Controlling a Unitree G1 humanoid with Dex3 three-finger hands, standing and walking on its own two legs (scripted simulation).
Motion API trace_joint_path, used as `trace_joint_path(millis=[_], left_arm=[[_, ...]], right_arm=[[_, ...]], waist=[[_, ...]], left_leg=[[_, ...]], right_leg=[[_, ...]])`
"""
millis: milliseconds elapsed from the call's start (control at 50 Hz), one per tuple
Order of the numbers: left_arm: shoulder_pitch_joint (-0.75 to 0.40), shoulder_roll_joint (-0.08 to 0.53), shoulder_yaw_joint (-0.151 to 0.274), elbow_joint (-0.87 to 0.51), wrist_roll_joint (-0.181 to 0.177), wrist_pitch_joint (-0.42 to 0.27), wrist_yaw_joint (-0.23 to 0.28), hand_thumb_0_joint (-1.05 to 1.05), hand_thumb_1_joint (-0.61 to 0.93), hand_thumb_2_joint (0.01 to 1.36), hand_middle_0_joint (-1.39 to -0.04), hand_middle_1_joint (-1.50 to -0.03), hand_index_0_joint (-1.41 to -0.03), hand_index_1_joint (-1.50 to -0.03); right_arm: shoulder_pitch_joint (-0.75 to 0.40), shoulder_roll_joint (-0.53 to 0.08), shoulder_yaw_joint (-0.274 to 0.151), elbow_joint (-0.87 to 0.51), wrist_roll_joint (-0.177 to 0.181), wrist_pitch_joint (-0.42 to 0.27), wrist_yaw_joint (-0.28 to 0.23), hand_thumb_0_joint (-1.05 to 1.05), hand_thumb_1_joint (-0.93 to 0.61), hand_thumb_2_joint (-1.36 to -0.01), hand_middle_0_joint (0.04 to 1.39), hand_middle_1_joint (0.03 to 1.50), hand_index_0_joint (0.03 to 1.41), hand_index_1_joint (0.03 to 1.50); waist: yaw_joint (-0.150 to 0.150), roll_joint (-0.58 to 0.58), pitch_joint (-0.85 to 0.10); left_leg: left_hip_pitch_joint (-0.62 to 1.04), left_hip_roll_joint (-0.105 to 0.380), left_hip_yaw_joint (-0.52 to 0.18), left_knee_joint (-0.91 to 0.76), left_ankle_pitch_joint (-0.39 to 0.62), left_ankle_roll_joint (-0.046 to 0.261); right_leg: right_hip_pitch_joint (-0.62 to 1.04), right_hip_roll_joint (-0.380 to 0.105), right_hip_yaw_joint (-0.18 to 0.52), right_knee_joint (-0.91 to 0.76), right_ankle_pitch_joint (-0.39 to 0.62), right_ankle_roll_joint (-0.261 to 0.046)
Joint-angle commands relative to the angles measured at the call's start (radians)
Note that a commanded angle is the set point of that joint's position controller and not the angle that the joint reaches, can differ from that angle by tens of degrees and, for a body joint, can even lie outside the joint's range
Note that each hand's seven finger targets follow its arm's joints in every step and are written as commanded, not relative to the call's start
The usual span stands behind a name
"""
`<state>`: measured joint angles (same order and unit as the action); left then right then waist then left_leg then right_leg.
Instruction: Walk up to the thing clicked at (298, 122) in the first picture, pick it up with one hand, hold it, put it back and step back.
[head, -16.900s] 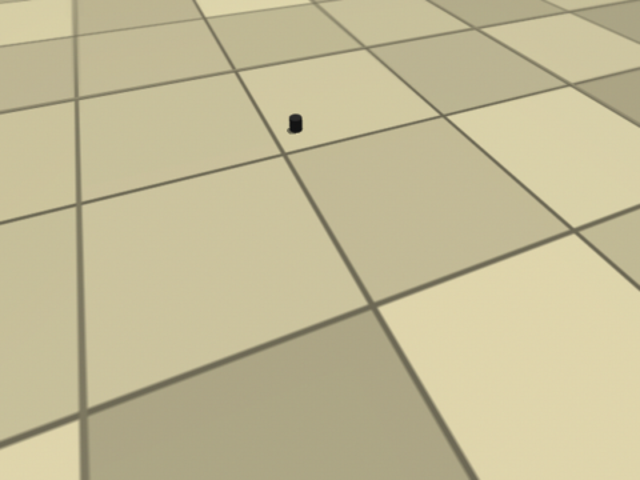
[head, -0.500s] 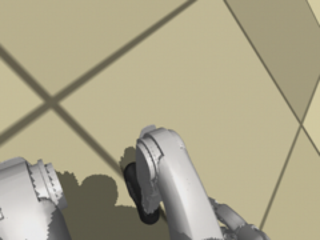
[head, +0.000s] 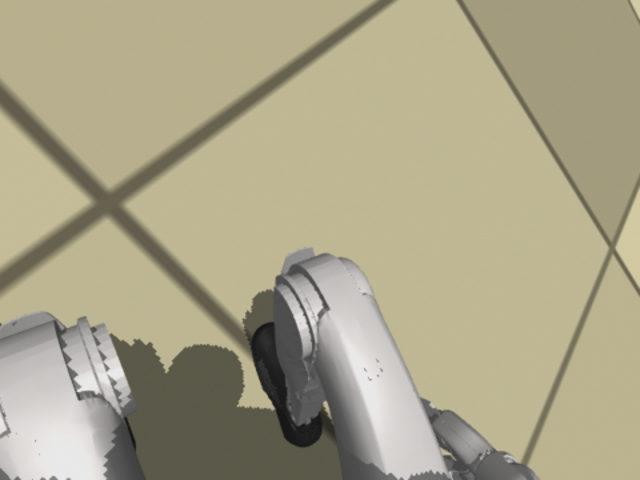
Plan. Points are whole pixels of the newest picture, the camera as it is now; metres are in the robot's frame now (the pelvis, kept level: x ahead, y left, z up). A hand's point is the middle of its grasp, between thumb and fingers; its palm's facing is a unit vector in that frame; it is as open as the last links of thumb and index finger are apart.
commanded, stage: close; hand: left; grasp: from above
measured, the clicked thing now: out of the picture +0.43 +0.37 -0.26
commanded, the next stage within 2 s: settle in 0.58 s
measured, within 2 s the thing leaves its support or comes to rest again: leaves its support in 1.00 s
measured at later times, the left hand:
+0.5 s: hand out of the picture +0.42 +0.36 -0.24, palm faces -0.42 -0.18 -0.89, open 10.1 cm
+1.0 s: hand out of the picture +0.42 +0.36 -0.24, palm faces -0.40 -0.18 -0.90, open 9.6 cm
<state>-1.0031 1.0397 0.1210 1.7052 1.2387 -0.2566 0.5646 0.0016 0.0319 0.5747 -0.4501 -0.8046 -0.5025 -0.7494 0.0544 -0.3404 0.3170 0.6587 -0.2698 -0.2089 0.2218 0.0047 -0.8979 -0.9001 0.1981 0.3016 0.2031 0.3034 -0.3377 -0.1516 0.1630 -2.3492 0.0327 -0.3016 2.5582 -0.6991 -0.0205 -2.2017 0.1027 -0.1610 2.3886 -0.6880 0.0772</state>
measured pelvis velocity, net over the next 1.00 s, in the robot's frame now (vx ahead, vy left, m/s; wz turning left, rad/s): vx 0.00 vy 0.00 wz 0.00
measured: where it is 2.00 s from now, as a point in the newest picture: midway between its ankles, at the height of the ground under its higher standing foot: (214, 442)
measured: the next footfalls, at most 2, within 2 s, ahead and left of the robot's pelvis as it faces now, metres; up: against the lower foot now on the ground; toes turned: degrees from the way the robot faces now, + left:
none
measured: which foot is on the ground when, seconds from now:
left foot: down 0.00-1.00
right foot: down 0.00-1.00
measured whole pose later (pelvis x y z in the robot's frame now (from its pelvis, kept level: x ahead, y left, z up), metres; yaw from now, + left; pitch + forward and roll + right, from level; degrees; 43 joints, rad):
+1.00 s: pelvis +0.00 +0.00 +0.00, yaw +0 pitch +27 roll -15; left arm -0.95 1.00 0.15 1.58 1.25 -0.23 0.54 0.02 -0.04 0.75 -0.58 -0.86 -0.63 -0.82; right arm 0.09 -0.34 0.30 0.66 -0.27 -0.21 0.22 0.00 -0.91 -0.90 0.20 0.30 0.20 0.30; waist -0.32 -0.14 0.13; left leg -2.36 0.03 -0.30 2.55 -0.70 -0.02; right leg -2.21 0.10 -0.17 2.38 -0.69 0.07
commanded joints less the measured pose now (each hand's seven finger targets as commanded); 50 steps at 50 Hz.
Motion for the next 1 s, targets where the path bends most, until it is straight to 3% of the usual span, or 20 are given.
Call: trace_joint_path(millis=[0,60,140,160,200,260,380,420,440,480,500,540,580,660,680,720,840,920,980], left_arm=[[-0.212,0.218,0.004,-0.081,0.001,-0.024,0.055,0.0,0.238,0.561,-0.57,-0.782,-0.625,-0.724],[-0.216,0.236,0.01,-0.085,0.015,-0.029,0.067,0.0,0.286,0.603,-0.61,-0.797,-0.662,-0.743],[-0.211,0.2,-0.019,-0.046,0.018,-0.026,0.076,0.0,0.364,0.599,-0.671,-0.775,-0.721,-0.722],[-0.235,0.216,-0.011,-0.071,0.012,-0.03,0.082,0.0,0.378,0.606,-0.687,-0.778,-0.735,-0.726],[-0.242,0.247,0.003,-0.075,0.016,-0.025,0.091,0.0,0.408,0.61,-0.705,-0.781,-0.756,-0.728],[-0.231,0.216,-0.019,-0.051,0.025,-0.018,0.089,0.0,0.439,0.629,-0.731,-0.792,-0.78,-0.74],[-0.232,0.237,-0.006,-0.053,0.019,-0.008,0.094,0.0,0.518,0.646,-0.796,-0.787,-0.842,-0.738],[-0.254,0.217,-0.035,-0.064,0.017,-0.005,0.084,0.0,0.525,0.663,-0.795,-0.81,-0.843,-0.76],[-0.233,0.224,-0.013,-0.039,0.012,-0.002,0.089,0.0,0.544,0.661,-0.81,-0.809,-0.858,-0.758],[-0.235,0.214,-0.03,-0.038,0.009,-0.001,0.084,0.0,0.576,0.647,-0.836,-0.794,-0.885,-0.743],[-0.266,0.236,-0.018,-0.088,0.006,-0.005,0.088,0.0,0.577,0.672,-0.842,-0.804,-0.887,-0.756],[-0.244,0.229,-0.021,-0.05,0.007,0.003,0.084,0.0,0.604,0.673,-0.861,-0.804,-0.908,-0.755],[-0.255,0.237,-0.02,-0.069,0.006,0.001,0.081,0.0,0.604,0.677,-0.867,-0.805,-0.911,-0.759],[-0.242,0.247,0.0,-0.066,0.005,0.002,0.085,0.0,0.62,0.719,-0.872,-0.838,-0.916,-0.791],[-0.254,0.237,-0.015,-0.078,0.009,0.002,0.084,0.0,0.542,0.733,-0.862,-0.876,-0.916,-0.822],[-0.249,0.236,-0.008,-0.06,0.005,0.008,0.079,0.0,0.531,0.756,-0.858,-0.862,-0.907,-0.815],[-0.27,0.259,0.007,-0.173,0.004,0.022,0.051,0.0,0.533,0.759,-0.854,-0.872,-0.904,-0.823],[-0.209,0.261,0.045,-0.271,-0.002,0.027,0.039,0.0,0.537,0.784,-0.855,-0.892,-0.905,-0.842],[-0.209,0.255,0.065,-0.365,-0.008,0.041,0.023,0.0,0.525,0.752,-0.832,-0.887,-0.887,-0.831]], right_arm=[[0.163,-0.317,-0.09,0.011,0.0,0.012,-0.012,0.0,-0.887,-0.896,0.199,0.3,0.199,0.3],[0.162,-0.32,-0.091,0.013,-0.004,0.015,-0.018,0.0,-0.888,-0.896,0.199,0.3,0.199,0.3],[0.162,-0.314,-0.078,0.014,-0.011,0.012,-0.015,0.0,-0.888,-0.896,0.199,0.3,0.199,0.3],[0.161,-0.324,-0.083,0.013,-0.012,0.012,-0.02,0.0,-0.889,-0.897,0.199,0.3,0.199,0.3],[0.155,-0.326,-0.084,0.012,-0.01,0.008,-0.022,0.0,-0.889,-0.896,0.199,0.3,0.199,0.3],[0.16,-0.322,-0.077,0.01,-0.014,0.005,-0.018,0.0,-0.89,-0.897,0.199,0.3,0.199,0.3],[0.162,-0.326,-0.076,0.013,-0.016,-0.001,-0.021,0.0,-0.891,-0.898,0.199,0.3,0.199,0.3],[0.152,-0.331,-0.085,0.005,-0.009,-0.007,-0.02,0.0,-0.891,-0.897,0.199,0.3,0.199,0.3],[0.163,-0.321,-0.071,0.005,-0.015,-0.004,-0.02,0.0,-0.891,-0.897,0.199,0.3,0.199,0.3],[0.158,-0.318,-0.07,0.006,-0.011,-0.009,-0.016,0.0,-0.891,-0.897,0.199,0.3,0.199,0.3],[0.165,-0.337,-0.083,0.008,-0.01,-0.011,-0.02,0.0,-0.892,-0.898,0.199,0.3,0.199,0.3],[0.164,-0.323,-0.07,0.006,-0.005,-0.015,-0.015,0.0,-0.893,-0.898,0.199,0.3,0.199,0.3],[0.158,-0.335,-0.087,0.0,-0.005,-0.017,-0.018,0.0,-0.894,-0.899,0.199,0.3,0.199,0.3],[0.173,-0.33,-0.08,0.004,-0.008,-0.009,-0.019,0.0,-0.892,-0.898,0.199,0.3,0.199,0.3],[0.171,-0.33,-0.083,0.001,-0.006,-0.009,-0.016,0.0,-0.913,-0.902,0.2,0.3,0.199,0.3],[0.176,-0.326,-0.081,0.01,-0.005,-0.011,-0.015,0.0,-0.909,-0.901,0.2,0.3,0.2,0.3],[0.18,-0.324,-0.103,0.009,0.003,-0.005,-0.011,0.0,-0.908,-0.901,0.2,0.3,0.199,0.3],[0.173,-0.312,-0.121,0.004,0.009,0.005,-0.011,0.0,-0.907,-0.901,0.2,0.3,0.199,0.3],[0.187,-0.299,-0.144,0.015,0.017,0.011,-0.002,0.0,-0.905,-0.9,0.2,0.3,0.199,0.3]], waist=[[-0.049,0.5,-0.608],[-0.043,0.52,-0.635],[-0.068,0.491,-0.583],[-0.069,0.491,-0.586],[-0.047,0.505,-0.587],[-0.067,0.503,-0.578],[-0.058,0.503,-0.581],[-0.069,0.504,-0.553],[-0.068,0.49,-0.58],[-0.071,0.476,-0.563],[-0.065,0.49,-0.575],[-0.065,0.485,-0.557],[-0.061,0.505,-0.545],[-0.057,0.505,-0.6],[-0.059,0.513,-0.584],[-0.063,0.509,-0.584],[-0.036,0.597,-0.656],[0.014,0.657,-0.732],[0.026,0.677,-0.787]], left_leg=[[0.48,0.036,0.121,-0.26,0.183,0.023],[0.511,0.038,0.121,-0.258,0.204,0.019],[0.478,0.038,0.122,-0.249,0.188,0.023],[0.478,0.04,0.122,-0.251,0.177,0.024],[0.479,0.039,0.123,-0.257,0.166,0.021],[0.482,0.04,0.115,-0.26,0.178,0.018],[0.472,0.039,0.116,-0.263,0.15,0.019],[0.469,0.039,0.116,-0.257,0.14,0.02],[0.474,0.041,0.111,-0.265,0.155,0.02],[0.46,0.039,0.113,-0.253,0.147,0.023],[0.473,0.04,0.116,-0.256,0.153,0.023],[0.466,0.038,0.113,-0.257,0.147,0.022],[0.462,0.039,0.121,-0.265,0.126,0.021],[0.484,0.041,0.111,-0.266,0.171,0.019],[0.476,0.04,0.115,-0.263,0.17,0.02],[0.481,0.039,0.112,-0.266,0.164,0.019],[0.539,0.038,0.116,-0.273,0.21,0.01],[0.573,0.035,0.136,-0.283,0.242,0.004],[0.587,0.031,0.154,-0.271,0.282,0.008]], right_leg=[[0.311,0.027,-0.136,-0.203,0.251,-0.088],[0.32,0.028,-0.133,-0.199,0.268,-0.089],[0.301,0.029,-0.137,-0.201,0.262,-0.084],[0.31,0.029,-0.134,-0.209,0.259,-0.083],[0.3,0.027,-0.132,-0.208,0.242,-0.086],[0.289,0.027,-0.141,-0.19,0.251,-0.088],[0.295,0.026,-0.139,-0.204,0.23,-0.086],[0.27,0.022,-0.135,-0.195,0.227,-0.086],[0.295,0.028,-0.141,-0.205,0.236,-0.084],[0.281,0.024,-0.138,-0.202,0.233,-0.082],[0.288,0.026,-0.136,-0.21,0.238,-0.082],[0.272,0.021,-0.138,-0.201,0.232,-0.082],[0.275,0.023,-0.128,-0.21,0.21,-0.087],[0.308,0.024,-0.136,-0.203,0.247,-0.087],[0.295,0.024,-0.132,-0.198,0.246,-0.087],[0.286,0.022,-0.139,-0.2,0.242,-0.086],[0.283,0.016,-0.133,-0.18,0.274,-0.093],[0.309,0.018,-0.119,-0.18,0.293,-0.101],[0.32,0.016,-0.104,-0.185,0.33,-0.1]])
